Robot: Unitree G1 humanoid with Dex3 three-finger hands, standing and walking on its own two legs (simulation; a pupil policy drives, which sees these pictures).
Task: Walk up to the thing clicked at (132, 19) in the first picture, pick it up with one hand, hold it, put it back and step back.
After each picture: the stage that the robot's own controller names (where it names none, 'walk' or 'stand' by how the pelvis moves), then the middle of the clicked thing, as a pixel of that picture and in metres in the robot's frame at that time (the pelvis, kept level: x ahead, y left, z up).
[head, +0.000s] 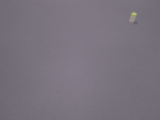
stand; (133, 17) +1.89 -0.69 -0.72
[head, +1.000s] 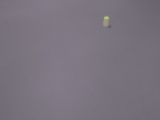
walk; (106, 21) +1.84 -0.20 -0.70
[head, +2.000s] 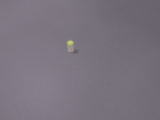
walk; (70, 46) +1.24 +0.19 -0.71
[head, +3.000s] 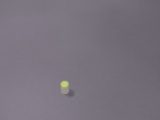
walk; (64, 87) +0.73 +0.17 -0.69
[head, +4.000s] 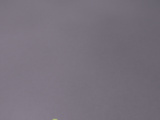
walk; out of the picture +0.41 +0.21 -0.70
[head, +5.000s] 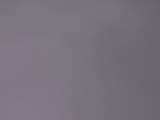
stand; out of the picture +0.32 +0.19 -0.72
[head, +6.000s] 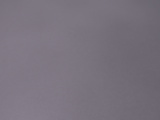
stand; out of the picture +0.33 +0.17 -0.72
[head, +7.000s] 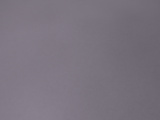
stand; out of the picture +0.35 +0.16 -0.71
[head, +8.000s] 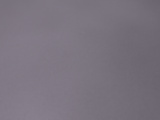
stand; out of the picture +0.36 +0.12 -0.72
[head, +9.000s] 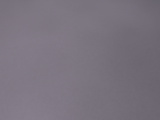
stand; out of the picture +0.36 +0.14 -0.73
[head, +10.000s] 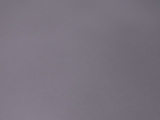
stand; out of the picture +0.36 +0.14 -0.73
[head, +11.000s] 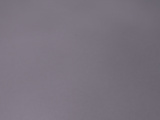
go down; out of the picture +0.35 +0.14 -0.72
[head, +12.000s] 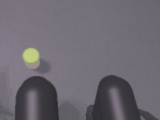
go down; (31, 59) +0.44 +0.18 -0.30
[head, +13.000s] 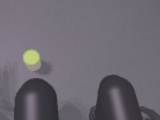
close in; (32, 61) +0.44 +0.18 -0.29
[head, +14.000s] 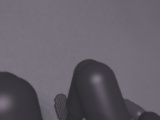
close in; out of the picture +0.43 +0.22 -0.22
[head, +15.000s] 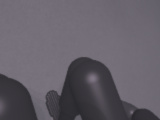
close; out of the picture +0.42 +0.23 -0.22
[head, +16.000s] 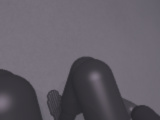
lift; out of the picture +0.39 +0.22 -0.23
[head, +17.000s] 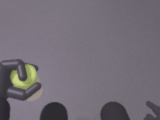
lift; (28, 83) +0.32 +0.18 -0.02
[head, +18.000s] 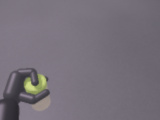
hold; (38, 93) +0.31 +0.16 +0.00
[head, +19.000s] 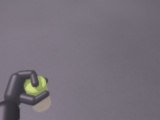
hold; (38, 94) +0.31 +0.17 +0.00
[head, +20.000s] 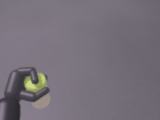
crouch; (38, 91) +0.32 +0.17 +0.00
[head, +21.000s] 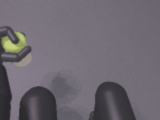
crouch; (18, 50) +0.44 +0.19 -0.09
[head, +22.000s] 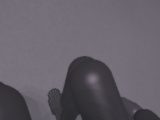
lower; out of the picture +0.44 +0.27 -0.23
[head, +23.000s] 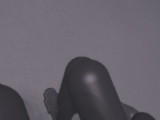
lower; out of the picture +0.45 +0.27 -0.23
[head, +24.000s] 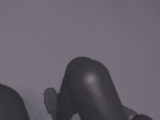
lower; out of the picture +0.45 +0.26 -0.23
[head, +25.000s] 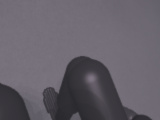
lower; out of the picture +0.45 +0.26 -0.23
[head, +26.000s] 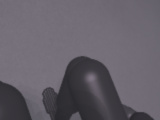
loosen; out of the picture +0.44 +0.24 -0.24
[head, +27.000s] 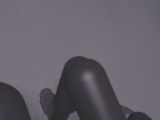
withdraw; out of the picture +0.44 +0.23 -0.24
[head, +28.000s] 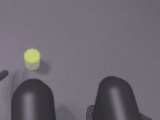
walk; (32, 60) +0.45 +0.18 -0.30
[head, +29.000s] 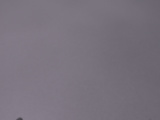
stand; out of the picture +0.38 +0.12 -0.65
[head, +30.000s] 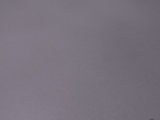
stand; out of the picture +0.39 +0.14 -0.67
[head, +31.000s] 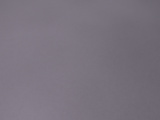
stand; out of the picture +0.39 +0.13 -0.68
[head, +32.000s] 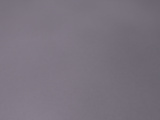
walk; out of the picture +0.39 +0.13 -0.72
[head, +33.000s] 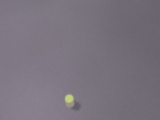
walk; (69, 101) +0.50 +0.13 -0.70
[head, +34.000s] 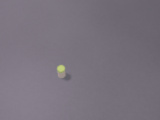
walk; (61, 71) +0.76 +0.16 -0.70
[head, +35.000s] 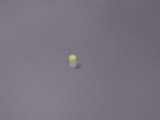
stand; (72, 61) +1.05 +0.18 -0.70
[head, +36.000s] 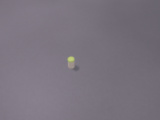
stand; (71, 62) +1.04 +0.14 -0.72
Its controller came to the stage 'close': yes
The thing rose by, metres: 0.72
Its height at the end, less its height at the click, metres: +0.00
